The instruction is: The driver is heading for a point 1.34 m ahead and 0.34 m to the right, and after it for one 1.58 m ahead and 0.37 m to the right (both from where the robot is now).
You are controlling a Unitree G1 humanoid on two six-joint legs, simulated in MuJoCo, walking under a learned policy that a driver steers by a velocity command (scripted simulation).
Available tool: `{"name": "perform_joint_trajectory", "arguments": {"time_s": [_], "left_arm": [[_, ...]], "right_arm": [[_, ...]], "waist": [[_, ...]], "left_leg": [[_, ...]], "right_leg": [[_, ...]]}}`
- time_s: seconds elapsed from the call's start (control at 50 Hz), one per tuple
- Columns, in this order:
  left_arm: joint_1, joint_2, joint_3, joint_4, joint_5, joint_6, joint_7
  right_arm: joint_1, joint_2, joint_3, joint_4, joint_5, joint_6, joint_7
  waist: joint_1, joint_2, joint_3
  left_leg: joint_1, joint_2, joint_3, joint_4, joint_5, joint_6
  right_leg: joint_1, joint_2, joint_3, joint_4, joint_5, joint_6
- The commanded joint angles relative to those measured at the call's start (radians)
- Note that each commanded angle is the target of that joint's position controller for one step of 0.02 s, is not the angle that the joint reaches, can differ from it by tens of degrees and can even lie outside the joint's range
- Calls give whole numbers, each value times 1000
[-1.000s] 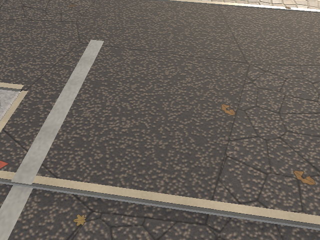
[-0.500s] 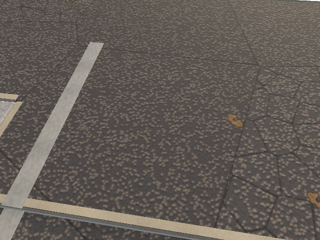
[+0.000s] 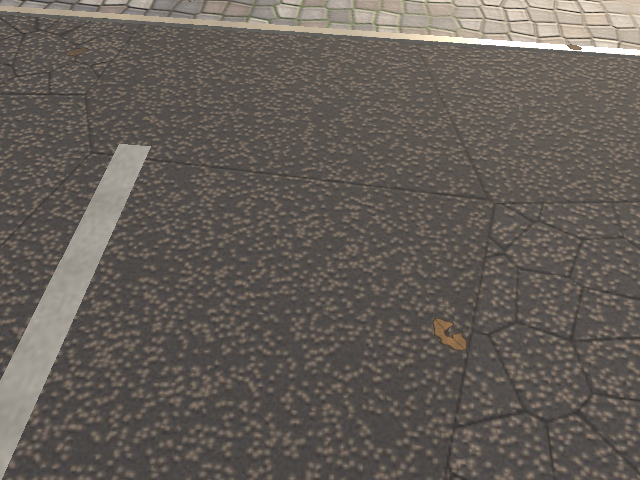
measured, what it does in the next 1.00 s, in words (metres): climbs: right foot 0.03 m higher, then left foot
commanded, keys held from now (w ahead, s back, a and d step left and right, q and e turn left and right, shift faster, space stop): w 0.76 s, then w+e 0.24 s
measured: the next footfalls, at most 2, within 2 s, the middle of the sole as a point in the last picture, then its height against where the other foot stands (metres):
right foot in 0.20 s outside the picture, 0.03 m higher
left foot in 0.76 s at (275, 444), level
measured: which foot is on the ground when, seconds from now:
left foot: down 0.00-0.20, up 0.22-0.74, down 0.76-1.00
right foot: up 0.00-0.18, down 0.20-0.78, up 0.80-1.00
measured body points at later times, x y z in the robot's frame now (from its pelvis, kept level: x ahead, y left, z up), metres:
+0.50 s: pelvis +0.27 -0.04 +0.03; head +0.28 -0.05 +0.48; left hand +0.23 +0.20 -0.12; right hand +0.38 -0.29 -0.10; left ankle +0.34 +0.11 -0.65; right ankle +0.27 -0.11 -0.71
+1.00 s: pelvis +0.54 +0.03 +0.03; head +0.56 +0.04 +0.48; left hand +0.61 +0.28 -0.12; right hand +0.54 -0.22 -0.10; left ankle +0.53 +0.09 -0.71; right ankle +0.56 -0.12 -0.63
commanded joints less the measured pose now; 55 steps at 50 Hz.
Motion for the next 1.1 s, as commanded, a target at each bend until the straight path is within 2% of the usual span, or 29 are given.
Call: {"name": "perform_joint_trajectory", "arguments": {"time_s": [0.02,0.08,0.12,0.16,0.18,0.2,0.22,0.24,0.26,0.28,0.3,0.34,0.36,0.44,0.54,0.64,0.7,0.72,0.74,0.76,0.78,0.8,0.82,0.84,0.86,0.88,0.92,0.98,1.1], "left_arm": [[-94,30,-2,-78,-4,-1,-3],[-205,6,-18,-124,-11,0,-3],[-209,18,-15,-137,-13,-5,-1],[-122,33,-6,-119,-17,-17,7],[-8,51,4,-85,-23,-24,14],[170,78,21,-27,-25,-35,22],[332,179,55,12,-2,-42,34],[403,266,82,25,7,-33,29],[289,226,72,18,-22,-26,20],[186,172,59,2,-27,-27,20],[129,107,44,-5,-23,-34,17],[113,25,21,24,-19,-51,23],[137,17,18,38,-17,-60,25],[217,76,27,68,-21,-76,30],[303,97,28,72,-23,-78,25],[374,104,30,92,-16,-74,29],[357,125,38,99,-13,-69,37],[337,134,41,97,-14,-67,39],[317,134,41,96,-19,-62,38],[313,110,31,83,-22,-60,37],[353,24,8,39,-51,-59,29],[389,53,22,45,-48,-58,29],[314,95,34,40,-36,-50,31],[258,81,32,29,-35,-54,24],[243,63,32,31,-35,-49,21],[244,56,34,31,-19,-36,16],[256,34,35,32,-9,-11,4],[169,26,35,-5,-9,9,-5],[-53,10,16,-99,-13,7,-21]], "right_arm": [[65,-96,-8,-32,0,-9,-5],[111,-108,-7,-27,-4,-5,-9],[130,-116,-5,-18,-9,-2,-10],[92,-124,-3,-23,-10,-3,-13],[78,-133,-6,-25,-12,-4,-14],[45,-138,-6,-34,-5,-3,-14],[53,-99,7,-69,24,-8,-6],[105,-66,6,-96,37,-5,4],[33,-127,-19,-102,6,0,4],[-25,-113,-20,-133,2,0,8],[-64,-99,-22,-142,0,0,9],[-27,-60,-23,-132,-13,23,10],[-13,-44,-24,-128,-16,35,13],[-139,-51,-23,-185,-26,57,28],[-349,-57,-14,-254,-11,57,30],[-464,-70,-16,-292,-8,49,30],[-446,-87,-26,-300,-12,38,25],[-385,-94,-33,-283,-13,32,21],[-249,-104,-45,-235,-17,21,15],[-68,-153,-65,-175,-33,8,5],[76,-266,-92,-162,-57,-1,-5],[47,-289,-100,-160,-30,16,1],[-71,-225,-83,-184,-16,21,4],[-150,-152,-63,-199,-12,14,9],[-188,-110,-51,-200,-14,7,10],[-188,-82,-41,-188,-9,0,4],[-145,-74,-36,-166,-6,-17,-3],[-90,-101,-41,-146,1,-31,-9],[-31,-98,-34,-126,-2,-30,-21]], "waist": [[2,65,81],[-31,84,95],[-25,110,80],[33,139,28],[81,154,-28],[166,129,-113],[211,32,-226],[189,-156,-343],[143,-54,-274],[97,-10,-122],[72,41,-50],[2,19,2],[-7,5,-2],[-8,-11,29],[52,-22,56],[94,-49,64],[69,-63,58],[36,-62,33],[-28,-29,-28],[-86,26,-141],[-106,218,-273],[-73,285,-310],[-33,146,-173],[-14,80,-81],[13,70,-31],[34,96,-3],[50,106,-1],[54,92,19],[19,93,76]], "left_leg": [[-17,274,-179,-109,364,93],[21,280,-151,-110,471,83],[85,306,-134,-67,615,89],[110,311,-94,55,899,75],[114,308,-80,176,1045,63],[50,286,-56,368,1002,39],[-218,223,-18,651,700,-6],[-480,40,-5,1039,-137,-33],[-566,75,-169,1152,-200,-9],[-608,124,-163,1139,-136,-4],[-592,161,-155,1080,-94,-1],[-497,194,-155,997,-62,-16],[-474,193,-148,987,-56,-21],[-569,224,-104,841,25,-58],[-602,223,-56,546,139,-100],[-580,189,-24,388,136,-81],[-503,161,-13,323,43,-41],[-410,134,-2,290,19,-24],[-243,99,17,215,54,-6],[7,148,-46,204,43,26],[295,448,-445,133,-112,107],[315,548,-738,2,-126,165],[188,509,-586,10,-166,134],[50,466,-457,-23,-125,104],[-37,421,-355,-58,-65,58],[-92,386,-275,-75,6,29],[-110,362,-183,-84,140,13],[-75,355,-82,-92,282,9],[-40,324,66,-97,420,-7]], "right_leg": [[-88,12,-54,-86,50,17],[-36,55,-109,-233,21,4],[8,95,-142,-272,-38,-27],[148,144,-152,-328,-103,-71],[275,183,-160,-365,-117,-95],[498,190,-136,-469,-44,-121],[800,1,124,-543,-174,-194],[965,-284,632,-710,-267,-327],[874,-255,705,-781,-295,-312],[726,-238,544,-799,-302,-286],[619,-194,446,-835,-257,-249],[474,-114,276,-871,-112,-192],[459,-101,234,-877,-63,-190],[467,-69,132,-936,-25,-195],[550,-66,86,-965,57,-190],[685,-89,54,-908,175,-175],[737,-117,42,-822,333,-154],[730,-112,26,-745,456,-141],[704,-77,-13,-585,552,-121],[580,-24,-51,-367,456,-96],[268,90,-109,-7,41,-49],[91,183,-15,189,-366,-51],[39,106,56,246,-293,-66],[51,70,65,212,-203,-68],[87,45,63,160,-152,-66],[116,29,63,124,-127,-58],[134,34,52,119,-88,-47],[36,25,33,91,-3,-35],[21,47,-56,-230,163,-27]]}}
Keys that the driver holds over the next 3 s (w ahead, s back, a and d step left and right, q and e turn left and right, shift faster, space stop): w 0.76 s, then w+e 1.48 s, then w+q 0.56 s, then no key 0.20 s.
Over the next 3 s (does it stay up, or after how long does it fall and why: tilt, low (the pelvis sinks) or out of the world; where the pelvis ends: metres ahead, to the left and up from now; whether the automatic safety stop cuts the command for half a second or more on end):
stays up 1.44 -0.47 0.01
